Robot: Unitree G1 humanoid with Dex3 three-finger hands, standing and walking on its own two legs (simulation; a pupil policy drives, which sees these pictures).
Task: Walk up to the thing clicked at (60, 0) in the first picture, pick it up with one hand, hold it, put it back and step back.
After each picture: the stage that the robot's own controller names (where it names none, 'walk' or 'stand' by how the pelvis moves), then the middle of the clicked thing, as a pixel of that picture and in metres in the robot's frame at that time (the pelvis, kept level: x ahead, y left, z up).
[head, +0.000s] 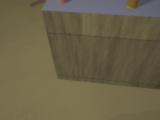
stand; out of the picture +0.98 +0.18 +0.03
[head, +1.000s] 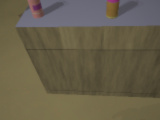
walk; (35, 6) +0.84 +0.34 +0.05
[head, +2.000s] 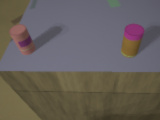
walk; (23, 40) +0.51 +0.31 +0.05
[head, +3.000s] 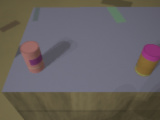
stand; (33, 57) +0.44 +0.23 +0.04
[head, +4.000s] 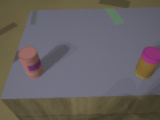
stand; (31, 63) +0.42 +0.23 +0.03
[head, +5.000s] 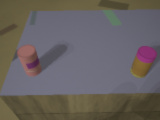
stand; (30, 61) +0.44 +0.24 +0.03
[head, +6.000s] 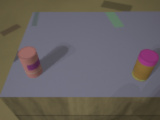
stand; (31, 62) +0.43 +0.24 +0.03
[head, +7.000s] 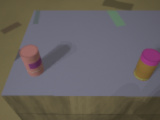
stand; (32, 61) +0.43 +0.23 +0.03
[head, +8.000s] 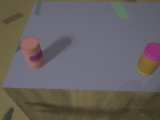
rise first; (33, 53) +0.44 +0.23 +0.03
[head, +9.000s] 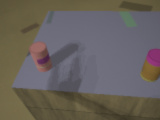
go down; (41, 57) +0.45 +0.24 +0.03
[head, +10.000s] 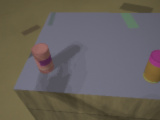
go down; (43, 59) +0.45 +0.23 +0.03
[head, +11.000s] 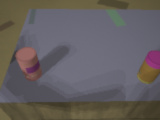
go down; (30, 64) +0.41 +0.22 +0.04
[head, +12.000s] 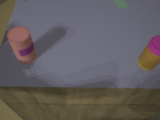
close in; (23, 46) +0.44 +0.22 +0.06
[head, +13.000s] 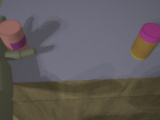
close; (15, 40) +0.45 +0.22 +0.09
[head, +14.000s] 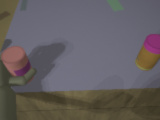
lift; (19, 66) +0.37 +0.23 +0.08
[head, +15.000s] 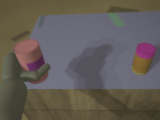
lift; (32, 62) +0.32 +0.18 +0.17
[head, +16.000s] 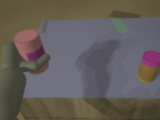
hold; (32, 52) +0.34 +0.18 +0.20
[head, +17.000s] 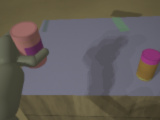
crouch; (30, 46) +0.33 +0.18 +0.23
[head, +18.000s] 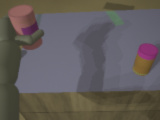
crouch; (27, 28) +0.41 +0.19 +0.22
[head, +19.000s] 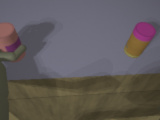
lower; (9, 43) +0.45 +0.23 +0.07
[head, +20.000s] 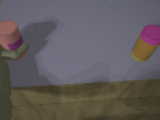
lower; (12, 41) +0.45 +0.23 +0.09
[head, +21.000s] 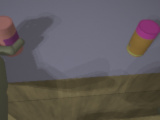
lower; (7, 37) +0.46 +0.23 +0.09
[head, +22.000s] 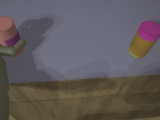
lower; (8, 37) +0.46 +0.23 +0.09
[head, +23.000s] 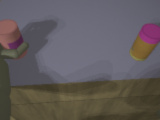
loosen; (12, 40) +0.45 +0.23 +0.09
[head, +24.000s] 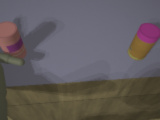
withdraw; (11, 42) +0.45 +0.23 +0.09
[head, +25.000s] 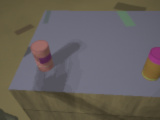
sink last; (42, 56) +0.45 +0.22 +0.05
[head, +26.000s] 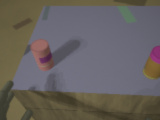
stand; (43, 55) +0.44 +0.22 +0.04
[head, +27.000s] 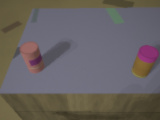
stand; (33, 58) +0.44 +0.23 +0.03
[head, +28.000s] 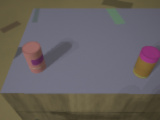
stand; (34, 57) +0.44 +0.23 +0.03
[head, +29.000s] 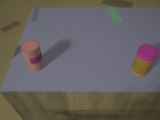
stand; (33, 56) +0.45 +0.23 +0.03
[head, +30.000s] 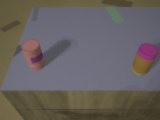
stand; (34, 55) +0.46 +0.23 +0.03
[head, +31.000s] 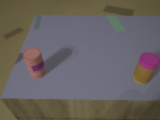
walk; (35, 63) +0.43 +0.23 +0.03
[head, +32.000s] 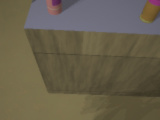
walk; out of the picture +0.68 +0.18 +0.05
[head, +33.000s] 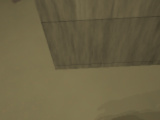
walk; out of the picture +1.05 +0.27 +0.05
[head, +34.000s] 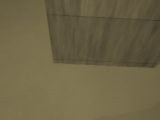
walk; out of the picture +1.15 +0.20 +0.05
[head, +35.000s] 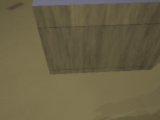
stand; out of the picture +1.09 +0.26 +0.03
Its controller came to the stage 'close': yes
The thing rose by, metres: 0.22
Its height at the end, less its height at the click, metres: +0.00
